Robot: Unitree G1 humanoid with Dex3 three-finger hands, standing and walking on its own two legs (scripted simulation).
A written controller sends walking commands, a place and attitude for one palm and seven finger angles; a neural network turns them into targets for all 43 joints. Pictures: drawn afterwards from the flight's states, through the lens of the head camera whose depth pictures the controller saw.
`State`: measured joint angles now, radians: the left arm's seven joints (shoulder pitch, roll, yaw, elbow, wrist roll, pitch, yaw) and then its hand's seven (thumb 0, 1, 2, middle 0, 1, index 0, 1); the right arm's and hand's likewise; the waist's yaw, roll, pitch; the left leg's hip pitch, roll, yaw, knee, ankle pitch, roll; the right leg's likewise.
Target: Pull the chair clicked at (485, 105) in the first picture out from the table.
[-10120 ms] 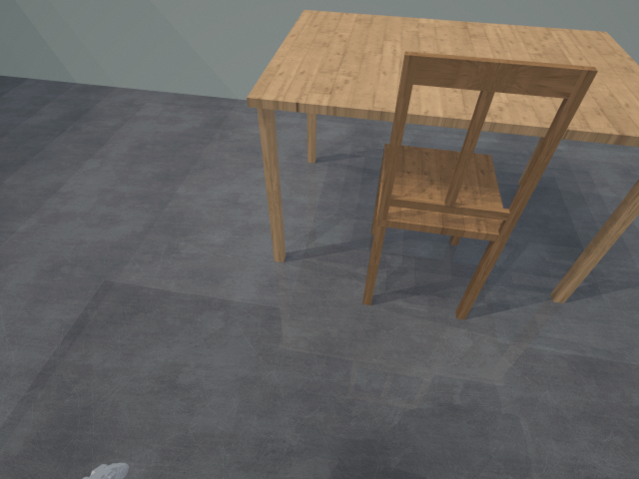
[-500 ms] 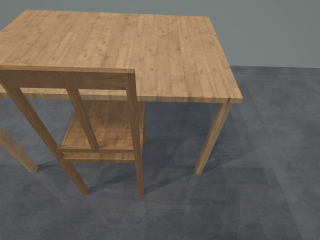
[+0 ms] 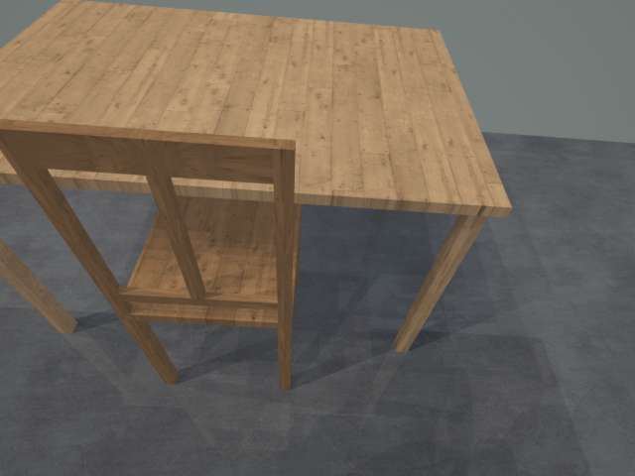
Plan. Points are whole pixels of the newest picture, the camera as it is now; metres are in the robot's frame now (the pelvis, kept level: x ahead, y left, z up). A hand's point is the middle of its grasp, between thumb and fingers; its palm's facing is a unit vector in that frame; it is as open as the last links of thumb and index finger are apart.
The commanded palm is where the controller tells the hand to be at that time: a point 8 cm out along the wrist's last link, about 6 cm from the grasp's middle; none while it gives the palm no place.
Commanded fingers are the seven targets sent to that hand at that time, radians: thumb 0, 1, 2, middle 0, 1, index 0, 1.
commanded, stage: shuffle to correct the standing spot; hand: left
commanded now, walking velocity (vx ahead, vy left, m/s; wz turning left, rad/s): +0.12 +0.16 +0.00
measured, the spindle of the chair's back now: (181, 245) +0.46 +0.27 -0.06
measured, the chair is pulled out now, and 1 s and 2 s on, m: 0.00 0.00 0.00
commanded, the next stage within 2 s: come to a stop and stand still in 0.06 s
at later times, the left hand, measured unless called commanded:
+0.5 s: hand out of the picture +0.12 +0.18 -0.15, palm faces +0.07 -0.97 -0.25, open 7.2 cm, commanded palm none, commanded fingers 0.00 0.90 0.90 -0.20 -0.30 -0.20 -0.30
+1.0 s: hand out of the picture +0.00 +0.28 -0.15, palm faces +0.05 -0.96 -0.28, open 7.4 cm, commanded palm none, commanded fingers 0.00 0.90 0.90 -0.20 -0.30 -0.20 -0.30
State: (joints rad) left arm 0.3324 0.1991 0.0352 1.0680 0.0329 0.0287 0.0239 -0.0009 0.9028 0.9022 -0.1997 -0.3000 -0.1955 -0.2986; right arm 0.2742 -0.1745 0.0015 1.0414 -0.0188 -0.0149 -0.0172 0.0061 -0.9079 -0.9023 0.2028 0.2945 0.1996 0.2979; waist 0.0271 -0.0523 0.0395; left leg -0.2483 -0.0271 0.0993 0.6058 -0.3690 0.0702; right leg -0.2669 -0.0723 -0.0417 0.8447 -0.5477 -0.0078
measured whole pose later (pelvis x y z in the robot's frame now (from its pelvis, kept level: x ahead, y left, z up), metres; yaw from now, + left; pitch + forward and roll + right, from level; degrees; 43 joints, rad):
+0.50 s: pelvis +0.04 -0.01 +0.01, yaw +3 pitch +0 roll +3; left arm 0.17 0.16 0.02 0.96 0.02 -0.02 0.04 -0.02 0.93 0.90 -0.20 -0.30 -0.20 -0.30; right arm 0.24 -0.15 -0.03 1.05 -0.01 0.05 -0.03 0.01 -0.92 -0.90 0.20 0.29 0.20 0.30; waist 0.00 -0.01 0.06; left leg -0.39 0.01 0.02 0.94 -0.46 -0.04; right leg -0.28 -0.03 -0.12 0.54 -0.27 -0.08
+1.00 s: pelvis -0.01 +0.08 +0.01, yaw +1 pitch -2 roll +1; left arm 0.31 0.19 0.00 1.00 0.03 0.03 0.02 0.00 0.90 0.90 -0.20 -0.30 -0.19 -0.30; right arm 0.24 -0.21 -0.01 0.93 -0.02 0.03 -0.01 0.00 -0.94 -0.90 0.21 0.30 0.20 0.30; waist 0.02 0.05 0.02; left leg -0.21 -0.07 0.10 0.50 -0.27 0.08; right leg -0.32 -0.05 0.03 0.55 -0.22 0.00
